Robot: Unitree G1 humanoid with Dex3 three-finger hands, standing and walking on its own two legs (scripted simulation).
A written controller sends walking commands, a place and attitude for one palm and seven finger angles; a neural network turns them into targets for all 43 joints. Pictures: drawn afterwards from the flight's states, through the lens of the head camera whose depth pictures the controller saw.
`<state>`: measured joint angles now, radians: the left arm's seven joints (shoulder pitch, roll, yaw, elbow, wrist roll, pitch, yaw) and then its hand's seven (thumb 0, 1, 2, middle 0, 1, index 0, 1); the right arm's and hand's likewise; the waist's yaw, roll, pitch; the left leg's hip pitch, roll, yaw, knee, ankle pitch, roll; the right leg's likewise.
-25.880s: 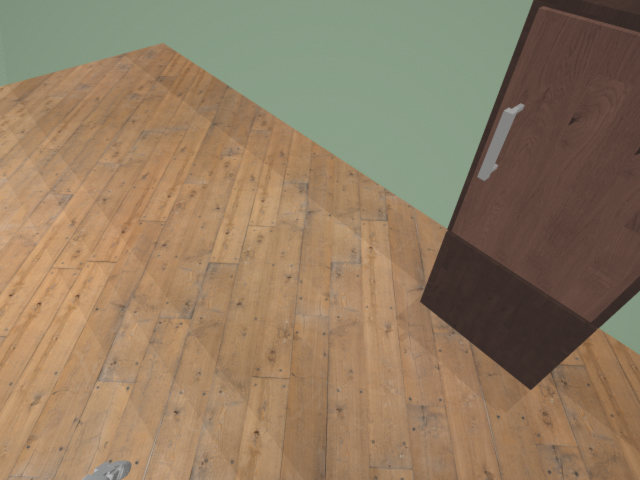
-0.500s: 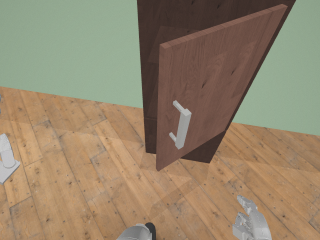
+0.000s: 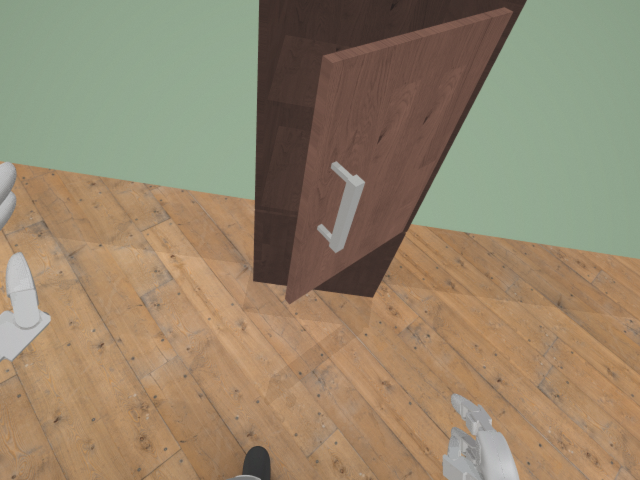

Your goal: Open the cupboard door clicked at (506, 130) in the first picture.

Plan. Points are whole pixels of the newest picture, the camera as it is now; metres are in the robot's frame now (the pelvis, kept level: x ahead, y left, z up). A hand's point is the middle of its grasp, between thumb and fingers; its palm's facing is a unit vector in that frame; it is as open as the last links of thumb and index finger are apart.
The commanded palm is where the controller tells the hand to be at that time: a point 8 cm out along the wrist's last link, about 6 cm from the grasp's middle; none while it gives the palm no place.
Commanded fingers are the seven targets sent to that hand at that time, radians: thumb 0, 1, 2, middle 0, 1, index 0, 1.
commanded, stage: stop stepping back and stand still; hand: left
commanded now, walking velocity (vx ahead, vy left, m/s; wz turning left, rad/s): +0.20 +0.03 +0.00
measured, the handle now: (337, 209) +0.53 +0.00 -0.01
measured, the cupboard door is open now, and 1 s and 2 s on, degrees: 44 44 44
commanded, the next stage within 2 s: let the arm hang, fingers relaxed in 1.06 s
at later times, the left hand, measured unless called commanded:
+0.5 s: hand (56, 458) +0.12 +0.21 +0.16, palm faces +0.26 -0.83 -0.49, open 7.4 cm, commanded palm +0.06 +0.28 +0.17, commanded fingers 0.00 0.90 0.90 -0.20 -0.30 -0.20 -0.30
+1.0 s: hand out of the picture +0.11 +0.25 +0.18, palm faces +0.39 -0.78 -0.49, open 7.4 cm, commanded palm +0.05 +0.30 +0.17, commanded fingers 0.00 0.90 0.90 -0.20 -0.30 -0.20 -0.30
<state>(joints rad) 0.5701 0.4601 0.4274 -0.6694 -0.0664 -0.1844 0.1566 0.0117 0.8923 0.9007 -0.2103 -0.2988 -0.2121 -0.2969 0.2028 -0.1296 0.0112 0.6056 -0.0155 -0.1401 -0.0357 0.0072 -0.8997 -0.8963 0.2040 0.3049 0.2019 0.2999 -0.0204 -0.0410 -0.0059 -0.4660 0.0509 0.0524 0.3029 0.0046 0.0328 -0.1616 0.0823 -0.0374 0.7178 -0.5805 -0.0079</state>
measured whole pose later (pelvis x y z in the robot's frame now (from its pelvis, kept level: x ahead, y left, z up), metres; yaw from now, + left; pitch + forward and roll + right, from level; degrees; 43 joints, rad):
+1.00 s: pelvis -0.11 +0.00 -0.01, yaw -3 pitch -1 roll +1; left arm 0.54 0.46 0.44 -0.55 -0.02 -0.21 0.18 0.01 0.89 0.90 -0.22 -0.30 -0.22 -0.30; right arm 0.23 -0.18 -0.01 0.61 -0.01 -0.14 -0.07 0.01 -0.90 -0.90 0.20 0.30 0.20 0.30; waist -0.01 -0.04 0.03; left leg -0.15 0.04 0.05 0.53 -0.36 -0.04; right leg -0.29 -0.01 -0.09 0.59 -0.28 -0.03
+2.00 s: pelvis -0.13 +0.04 +0.00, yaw +0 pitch -2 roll +0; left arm 0.26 0.16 0.01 1.14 0.01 0.00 0.03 0.00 0.91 0.90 -0.20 -0.30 -0.20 -0.29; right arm 0.30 -0.14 0.01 1.14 -0.03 0.01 -0.03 0.00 -0.91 -0.90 0.20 0.30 0.20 0.30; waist -0.01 0.02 0.05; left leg -0.15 -0.02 0.03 0.41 -0.22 0.03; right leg -0.20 0.00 -0.02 0.41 -0.18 -0.01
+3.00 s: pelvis -0.11 +0.05 +0.00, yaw -1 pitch -1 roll +0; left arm 0.25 0.14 0.00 1.16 0.01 -0.01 0.03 0.00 0.91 0.90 -0.20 -0.30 -0.20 -0.29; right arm 0.27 -0.14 0.01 1.15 -0.02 -0.01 -0.04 0.00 -0.91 -0.90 0.20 0.30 0.20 0.30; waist -0.01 0.00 0.06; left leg -0.11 -0.03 0.03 0.38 -0.25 0.03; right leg -0.17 -0.01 -0.01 0.40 -0.21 0.00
